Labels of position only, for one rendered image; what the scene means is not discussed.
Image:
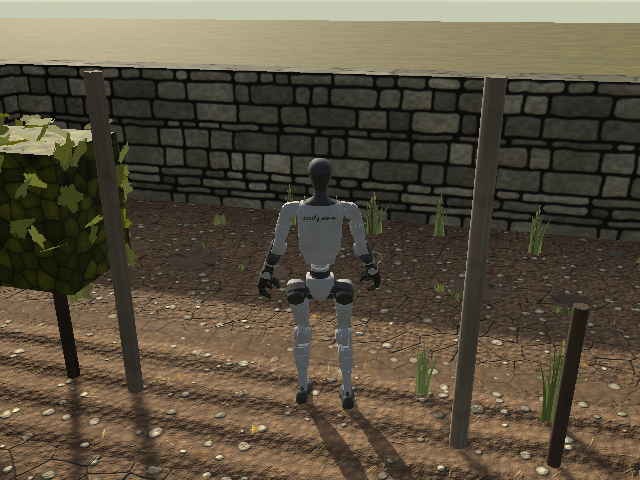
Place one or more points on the left robot upper arm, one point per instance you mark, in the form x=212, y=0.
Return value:
x=288, y=211

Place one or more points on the left robot forearm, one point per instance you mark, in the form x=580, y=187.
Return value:
x=270, y=263

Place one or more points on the robot head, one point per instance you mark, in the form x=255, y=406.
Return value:
x=320, y=173

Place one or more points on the right robot forearm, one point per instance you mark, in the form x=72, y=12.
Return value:
x=369, y=261

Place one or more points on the right robot upper arm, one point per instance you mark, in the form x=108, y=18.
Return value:
x=352, y=212

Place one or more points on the robot right hand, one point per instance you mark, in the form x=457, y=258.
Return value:
x=376, y=278

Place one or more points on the robot left hand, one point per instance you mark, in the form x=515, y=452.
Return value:
x=262, y=283

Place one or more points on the left robot thigh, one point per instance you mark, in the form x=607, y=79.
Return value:
x=296, y=296

